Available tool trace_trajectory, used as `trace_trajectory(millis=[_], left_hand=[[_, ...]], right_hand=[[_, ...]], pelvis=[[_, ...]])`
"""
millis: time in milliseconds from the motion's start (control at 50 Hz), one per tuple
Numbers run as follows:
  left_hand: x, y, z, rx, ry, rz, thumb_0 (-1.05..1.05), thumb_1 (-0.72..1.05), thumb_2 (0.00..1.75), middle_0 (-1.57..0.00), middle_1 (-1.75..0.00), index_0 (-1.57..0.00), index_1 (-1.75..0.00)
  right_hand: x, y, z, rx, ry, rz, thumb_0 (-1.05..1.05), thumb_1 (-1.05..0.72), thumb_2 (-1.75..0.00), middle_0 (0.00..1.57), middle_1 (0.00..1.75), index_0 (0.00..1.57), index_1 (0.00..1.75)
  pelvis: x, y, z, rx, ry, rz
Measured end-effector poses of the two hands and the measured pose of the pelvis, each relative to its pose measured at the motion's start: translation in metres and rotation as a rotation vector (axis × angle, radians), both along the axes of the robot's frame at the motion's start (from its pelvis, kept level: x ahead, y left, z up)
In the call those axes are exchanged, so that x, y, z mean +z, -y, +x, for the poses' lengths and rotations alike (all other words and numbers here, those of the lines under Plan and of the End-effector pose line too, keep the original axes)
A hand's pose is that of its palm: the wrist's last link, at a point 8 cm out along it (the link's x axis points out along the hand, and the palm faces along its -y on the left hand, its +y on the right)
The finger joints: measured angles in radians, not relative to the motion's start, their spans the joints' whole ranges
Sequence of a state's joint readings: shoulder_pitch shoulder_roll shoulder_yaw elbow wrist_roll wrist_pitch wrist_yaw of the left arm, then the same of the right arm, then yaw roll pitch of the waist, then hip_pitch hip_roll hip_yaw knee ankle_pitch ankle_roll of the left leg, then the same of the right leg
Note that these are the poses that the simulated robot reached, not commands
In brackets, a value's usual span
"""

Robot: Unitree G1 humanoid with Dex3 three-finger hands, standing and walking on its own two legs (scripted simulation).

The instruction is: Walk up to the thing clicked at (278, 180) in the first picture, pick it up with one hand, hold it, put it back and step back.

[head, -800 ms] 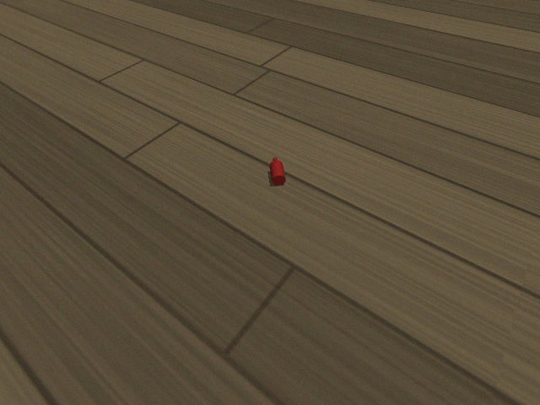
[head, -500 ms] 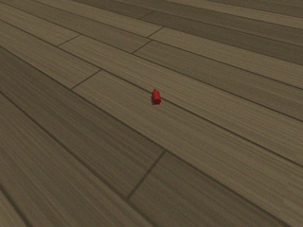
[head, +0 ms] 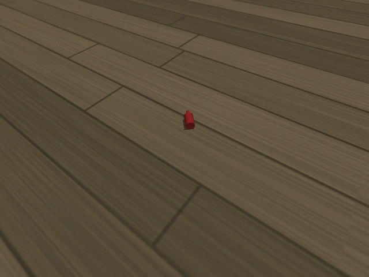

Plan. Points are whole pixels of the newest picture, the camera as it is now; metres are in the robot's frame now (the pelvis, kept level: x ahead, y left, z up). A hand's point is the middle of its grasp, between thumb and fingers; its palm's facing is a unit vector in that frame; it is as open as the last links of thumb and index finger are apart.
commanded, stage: stand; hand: left
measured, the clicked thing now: (188, 118) +1.36 +0.02 -0.75
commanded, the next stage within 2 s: walk up in 0.32 s
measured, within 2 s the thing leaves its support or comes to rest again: neither
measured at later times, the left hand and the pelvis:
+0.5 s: hand out of the picture +0.07 +0.30 -0.15, palm faces -0.18 -0.90 -0.39, open 7.4 cm; pelvis +0.02 +0.04 -0.01, yaw -9 degrees
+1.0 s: hand (107, 163) +0.50 +0.30 -0.14, palm faces -0.45 -0.72 -0.53, open 7.4 cm; pelvis +0.22 +0.11 -0.05, yaw -29 degrees
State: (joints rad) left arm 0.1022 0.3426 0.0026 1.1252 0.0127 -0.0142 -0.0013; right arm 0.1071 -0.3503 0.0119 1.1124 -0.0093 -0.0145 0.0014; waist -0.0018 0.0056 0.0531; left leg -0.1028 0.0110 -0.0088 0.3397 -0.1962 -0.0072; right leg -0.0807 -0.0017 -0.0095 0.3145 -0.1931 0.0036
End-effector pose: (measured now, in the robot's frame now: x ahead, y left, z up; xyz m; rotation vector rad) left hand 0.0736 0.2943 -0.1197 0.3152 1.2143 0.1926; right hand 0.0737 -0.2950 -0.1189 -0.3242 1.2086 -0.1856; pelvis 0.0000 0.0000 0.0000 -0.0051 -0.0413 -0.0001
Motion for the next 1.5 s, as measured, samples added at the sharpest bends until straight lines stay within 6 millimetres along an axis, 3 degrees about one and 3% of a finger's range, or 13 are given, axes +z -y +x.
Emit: trace_trajectory(millis=[360,460,540,640,700,820,920,980,1060,1160,1240,1380,1500], left_hand=[[0.0,-0.008,-0.011,-0.007,-0.025,-0.002,0.0,0.9,0.9,-0.21,-0.3,-0.21,-0.3],[0.002,-0.033,-0.012,-0.088,-0.118,0.046,0.0,0.9,0.9,-0.21,-0.3,-0.21,-0.3],[0.009,-0.068,0.016,-0.135,-0.125,0.094,0.0,0.89,0.9,-0.21,-0.3,-0.21,-0.3],[0.009,-0.117,0.081,-0.214,-0.084,0.149,0.0,0.89,0.9,-0.21,-0.3,-0.21,-0.3],[0.019,-0.125,0.136,-0.29,-0.075,0.175,0.01,0.9,0.9,-0.21,-0.3,-0.21,-0.3],[0.035,-0.11,0.276,-0.465,0.068,0.167,0.01,0.9,0.9,-0.21,-0.3,-0.21,-0.3],[0.031,-0.066,0.385,-0.599,0.191,0.159,0.0,0.9,0.9,-0.2,-0.3,-0.2,-0.3],[0.024,-0.043,0.427,-0.639,0.272,0.144,0.0,0.9,0.9,-0.21,-0.3,-0.2,-0.3],[0.024,-0.038,0.452,-0.627,0.313,0.12,0.0,0.9,0.9,-0.21,-0.3,-0.21,-0.3],[0.026,-0.058,0.478,-0.672,0.231,0.122,0.0,0.89,0.9,-0.21,-0.3,-0.21,-0.3],[0.023,-0.088,0.526,-0.73,0.175,0.153,0.0,0.89,0.9,-0.22,-0.3,-0.22,-0.3],[-0.009,-0.143,0.675,-0.798,0.179,0.261,0.0,0.89,0.9,-0.22,-0.3,-0.22,-0.31],[0.0,-0.118,0.751,-0.873,0.148,0.208,0.01,0.9,0.9,-0.21,-0.3,-0.21,-0.3]], right_hand=[[-0.002,-0.002,-0.005,-0.006,-0.006,0.021,0.01,-0.9,-0.9,0.2,0.3,0.21,0.3],[0.001,0.01,0.006,-0.071,0.12,0.013,0.01,-0.9,-0.9,0.2,0.3,0.21,0.3],[0.005,0.002,0.005,-0.111,0.121,-0.016,0.01,-0.9,-0.9,0.2,0.3,0.21,0.3],[0.008,-0.028,0.001,-0.17,0.099,-0.05,0.01,-0.9,-0.9,0.2,0.3,0.2,0.3],[0.012,-0.051,-0.012,-0.271,0.102,-0.036,0.01,-0.9,-0.9,0.2,0.3,0.2,0.3],[0.008,-0.089,-0.033,-0.436,0.036,-0.009,0.01,-0.9,-0.9,0.2,0.3,0.21,0.3],[-0.021,-0.107,-0.029,-0.542,-0.008,0.012,0.01,-0.9,-0.9,0.2,0.3,0.21,0.3],[-0.042,-0.112,-0.006,-0.576,-0.018,0.018,0.01,-0.9,-0.9,0.2,0.3,0.21,0.3],[-0.04,-0.123,0.052,-0.54,0.024,0.05,0.01,-0.9,-0.9,0.2,0.3,0.2,0.3],[-0.021,-0.123,0.131,-0.512,0.183,0.027,0.01,-0.9,-0.9,0.2,0.3,0.21,0.3],[-0.011,-0.131,0.175,-0.54,0.236,-0.021,0.01,-0.9,-0.9,0.2,0.3,0.21,0.3],[-0.017,-0.19,0.207,-0.679,0.156,-0.138,0.0,-0.9,-0.9,0.2,0.3,0.21,0.3],[-0.003,-0.279,0.207,-0.877,0.003,-0.06,0.01,-0.9,-0.9,0.2,0.3,0.21,0.3]], pelvis=[[-0.002,-0.005,0.0,-0.026,-0.012,0.005],[-0.012,-0.026,0.009,-0.132,-0.048,-0.015],[-0.013,-0.05,0.026,-0.174,-0.07,-0.02],[-0.019,-0.086,0.057,-0.248,-0.058,0.018],[-0.011,-0.099,0.083,-0.298,-0.06,-0.006],[-0.009,-0.107,0.137,-0.379,-0.041,-0.009],[-0.031,-0.107,0.187,-0.463,-0.017,0.002],[-0.046,-0.108,0.215,-0.503,-0.001,-0.042],[-0.041,-0.115,0.25,-0.512,0.019,-0.054],[-0.03,-0.136,0.305,-0.588,0.03,-0.051],[-0.034,-0.162,0.354,-0.645,0.014,-0.046],[-0.066,-0.211,0.447,-0.734,-0.012,-0.015],[-0.036,-0.226,0.502,-0.811,-0.044,-0.001]])
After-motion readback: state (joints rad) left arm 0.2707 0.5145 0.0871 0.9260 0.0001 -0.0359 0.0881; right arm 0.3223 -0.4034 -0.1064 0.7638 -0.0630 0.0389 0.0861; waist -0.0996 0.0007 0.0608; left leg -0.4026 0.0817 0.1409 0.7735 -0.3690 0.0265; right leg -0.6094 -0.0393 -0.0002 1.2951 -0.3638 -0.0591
